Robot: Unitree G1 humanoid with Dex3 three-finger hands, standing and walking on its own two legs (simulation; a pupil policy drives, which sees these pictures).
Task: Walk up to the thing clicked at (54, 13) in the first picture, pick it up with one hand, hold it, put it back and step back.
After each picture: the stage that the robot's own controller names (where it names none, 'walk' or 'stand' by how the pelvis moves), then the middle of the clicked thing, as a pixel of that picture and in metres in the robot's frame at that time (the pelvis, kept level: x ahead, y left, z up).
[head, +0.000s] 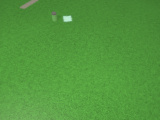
stand; (54, 16) +1.98 +0.34 -0.72
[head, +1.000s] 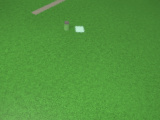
walk; (66, 25) +1.85 +0.11 -0.70
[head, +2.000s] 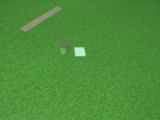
walk; (63, 48) +1.27 +0.10 -0.72
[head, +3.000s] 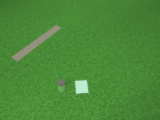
walk; (61, 85) +0.80 +0.14 -0.71
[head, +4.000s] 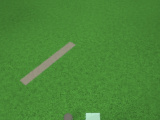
walk; out of the picture +0.50 +0.16 -0.70
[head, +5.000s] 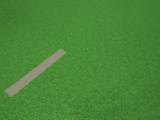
stand; out of the picture +0.38 +0.14 -0.72
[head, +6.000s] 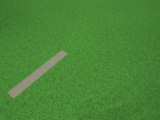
stand; out of the picture +0.38 +0.13 -0.72
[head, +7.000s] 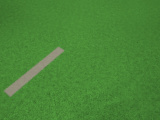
stand; out of the picture +0.38 +0.15 -0.72
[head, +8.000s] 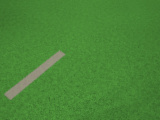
stand; out of the picture +0.36 +0.15 -0.73
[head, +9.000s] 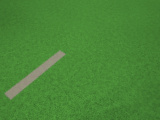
stand; out of the picture +0.37 +0.14 -0.73
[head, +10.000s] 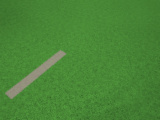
stand; out of the picture +0.36 +0.14 -0.73
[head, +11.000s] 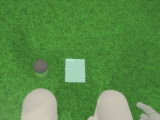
go down; (41, 68) +0.45 +0.17 -0.39
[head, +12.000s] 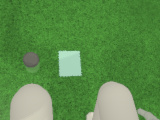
approach; (31, 63) +0.46 +0.18 -0.31
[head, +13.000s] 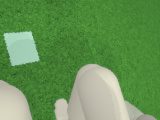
close in; out of the picture +0.45 +0.23 -0.22
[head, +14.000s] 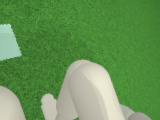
close; out of the picture +0.44 +0.24 -0.22
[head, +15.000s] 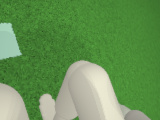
lift; out of the picture +0.42 +0.23 -0.23
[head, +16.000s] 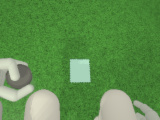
lift; (22, 81) +0.33 +0.20 -0.06
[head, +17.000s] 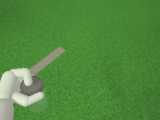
hold; (35, 95) +0.32 +0.16 +0.03
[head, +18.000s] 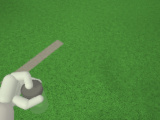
hold; (35, 97) +0.32 +0.16 -0.01
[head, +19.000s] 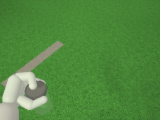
crouch; (39, 98) +0.32 +0.15 -0.01
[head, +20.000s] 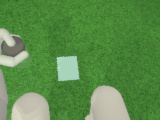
crouch; (18, 53) +0.45 +0.17 -0.09
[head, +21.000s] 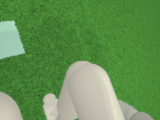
lower; out of the picture +0.34 +0.21 -0.26
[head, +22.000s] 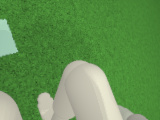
lower; out of the picture +0.35 +0.19 -0.26
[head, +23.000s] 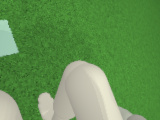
lower; out of the picture +0.36 +0.18 -0.26
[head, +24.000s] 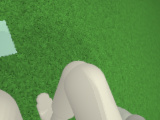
lower; out of the picture +0.38 +0.16 -0.27
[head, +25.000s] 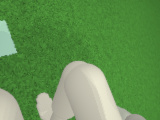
loosen; out of the picture +0.39 +0.14 -0.27
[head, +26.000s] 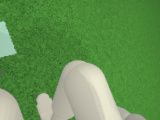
withdraw; out of the picture +0.41 +0.12 -0.26
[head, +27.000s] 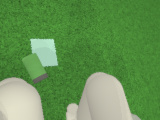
stand; (35, 68) +0.42 +0.08 -0.28
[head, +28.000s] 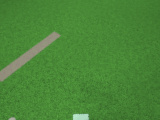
stand; out of the picture +0.34 -0.01 -0.65
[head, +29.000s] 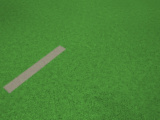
stand; out of the picture +0.35 -0.02 -0.69
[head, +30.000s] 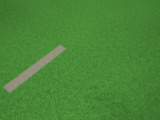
stand; out of the picture +0.35 -0.06 -0.69
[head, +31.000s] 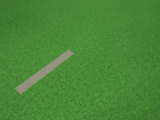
stand; out of the picture +0.39 -0.12 -0.75
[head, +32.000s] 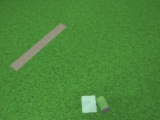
walk; (103, 104) +0.52 -0.16 -0.72
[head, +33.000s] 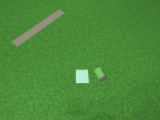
walk; (100, 74) +0.81 -0.23 -0.72
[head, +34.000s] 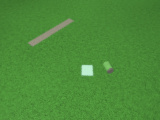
stand; (108, 67) +1.08 -0.28 -0.73
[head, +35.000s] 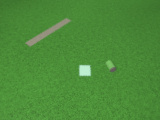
stand; (110, 66) +1.10 -0.34 -0.75
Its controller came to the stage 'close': yes
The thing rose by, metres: 0.71
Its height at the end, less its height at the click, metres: -0.02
